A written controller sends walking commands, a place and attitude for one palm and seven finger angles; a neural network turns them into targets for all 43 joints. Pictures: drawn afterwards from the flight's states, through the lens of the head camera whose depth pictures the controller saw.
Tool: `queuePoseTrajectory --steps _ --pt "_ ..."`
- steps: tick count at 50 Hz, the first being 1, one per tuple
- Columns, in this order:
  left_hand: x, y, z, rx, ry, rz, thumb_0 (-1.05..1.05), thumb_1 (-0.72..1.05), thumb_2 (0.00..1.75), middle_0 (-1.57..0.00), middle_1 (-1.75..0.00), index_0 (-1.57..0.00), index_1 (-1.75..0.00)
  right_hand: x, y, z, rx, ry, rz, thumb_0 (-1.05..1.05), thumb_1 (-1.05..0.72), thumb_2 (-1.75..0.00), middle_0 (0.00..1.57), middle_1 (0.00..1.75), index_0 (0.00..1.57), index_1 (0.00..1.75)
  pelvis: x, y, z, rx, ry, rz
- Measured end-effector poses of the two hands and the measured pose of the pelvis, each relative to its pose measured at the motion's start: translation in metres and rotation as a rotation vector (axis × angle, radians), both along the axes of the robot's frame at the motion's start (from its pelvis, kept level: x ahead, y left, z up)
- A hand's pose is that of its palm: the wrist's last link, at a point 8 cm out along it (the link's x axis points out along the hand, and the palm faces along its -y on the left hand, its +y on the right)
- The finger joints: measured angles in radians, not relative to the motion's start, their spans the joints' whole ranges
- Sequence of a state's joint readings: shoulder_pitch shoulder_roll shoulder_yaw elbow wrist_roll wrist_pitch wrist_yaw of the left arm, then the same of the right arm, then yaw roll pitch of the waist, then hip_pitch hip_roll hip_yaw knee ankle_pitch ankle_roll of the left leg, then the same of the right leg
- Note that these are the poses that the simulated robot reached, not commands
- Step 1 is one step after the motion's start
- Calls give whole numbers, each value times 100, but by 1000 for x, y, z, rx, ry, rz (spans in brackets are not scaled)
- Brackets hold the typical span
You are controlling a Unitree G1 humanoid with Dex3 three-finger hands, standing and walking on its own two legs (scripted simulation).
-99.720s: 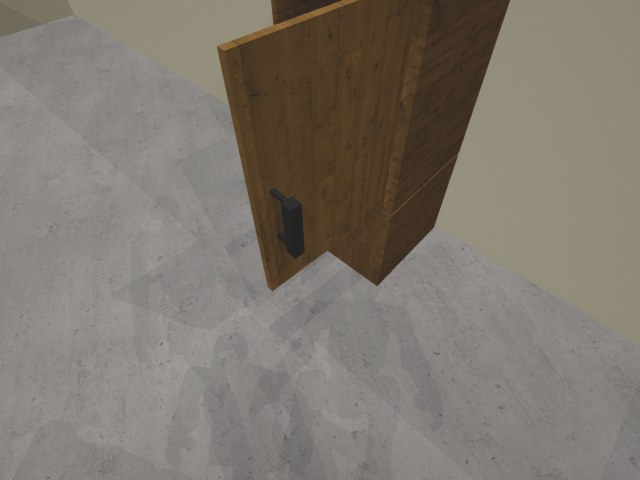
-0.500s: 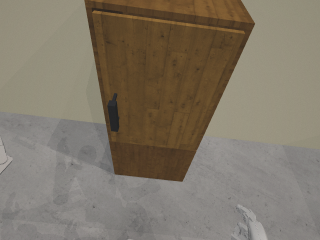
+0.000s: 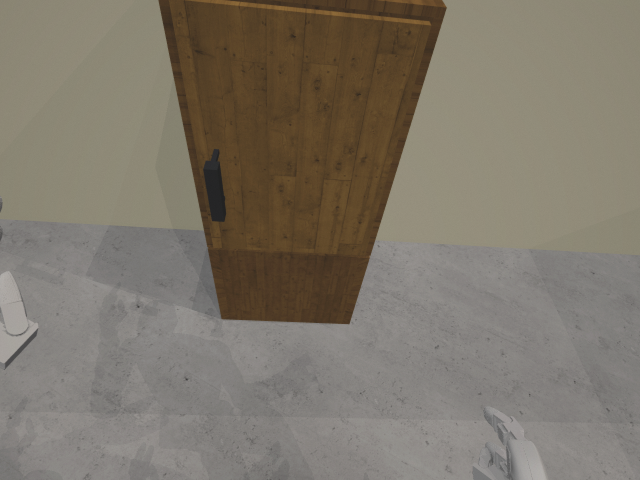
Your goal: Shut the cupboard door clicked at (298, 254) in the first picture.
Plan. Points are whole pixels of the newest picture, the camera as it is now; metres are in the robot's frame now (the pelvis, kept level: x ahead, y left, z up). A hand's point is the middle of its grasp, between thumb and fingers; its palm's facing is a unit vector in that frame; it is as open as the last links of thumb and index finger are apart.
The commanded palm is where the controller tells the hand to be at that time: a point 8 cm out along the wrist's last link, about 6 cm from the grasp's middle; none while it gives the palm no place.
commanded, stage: stop stepping back and stand still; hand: left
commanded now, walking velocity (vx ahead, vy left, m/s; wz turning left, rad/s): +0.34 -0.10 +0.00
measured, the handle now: (217, 185) +0.68 +0.25 -0.09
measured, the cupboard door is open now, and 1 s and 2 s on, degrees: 0 0 0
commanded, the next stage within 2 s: let the arm hang, fingers relaxed in 0.64 s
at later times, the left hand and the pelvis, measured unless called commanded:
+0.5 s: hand out of the picture +0.13 +0.27 +0.17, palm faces +0.42 -0.82 -0.39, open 7.4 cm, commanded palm +0.07 +0.31 +0.18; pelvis -0.07 +0.01 +0.00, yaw +0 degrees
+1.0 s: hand out of the picture +0.02 +0.21 -0.16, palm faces +0.04 -0.99 -0.13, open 7.3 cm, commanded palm none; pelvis -0.07 +0.04 -0.01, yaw +2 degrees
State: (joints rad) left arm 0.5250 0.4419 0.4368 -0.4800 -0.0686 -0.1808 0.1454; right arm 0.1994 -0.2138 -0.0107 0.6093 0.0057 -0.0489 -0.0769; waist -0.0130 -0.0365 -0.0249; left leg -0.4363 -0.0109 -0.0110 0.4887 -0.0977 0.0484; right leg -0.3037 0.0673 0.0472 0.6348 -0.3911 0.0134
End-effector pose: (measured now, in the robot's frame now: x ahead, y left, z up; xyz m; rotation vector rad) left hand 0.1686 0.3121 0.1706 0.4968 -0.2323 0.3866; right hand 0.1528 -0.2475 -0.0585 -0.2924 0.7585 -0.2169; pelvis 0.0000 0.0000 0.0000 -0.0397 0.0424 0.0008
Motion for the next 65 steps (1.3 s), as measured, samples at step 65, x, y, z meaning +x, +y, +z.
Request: queuePoseTrajectory --steps 65 --pt "-303 -7 -306 -612 1668 312 0 94 89 -20 -30 -20 -30 -203 82 -69 119 600 -63 0 -92 -90 20 30 20 30 -65 68 9 25 -61 34"
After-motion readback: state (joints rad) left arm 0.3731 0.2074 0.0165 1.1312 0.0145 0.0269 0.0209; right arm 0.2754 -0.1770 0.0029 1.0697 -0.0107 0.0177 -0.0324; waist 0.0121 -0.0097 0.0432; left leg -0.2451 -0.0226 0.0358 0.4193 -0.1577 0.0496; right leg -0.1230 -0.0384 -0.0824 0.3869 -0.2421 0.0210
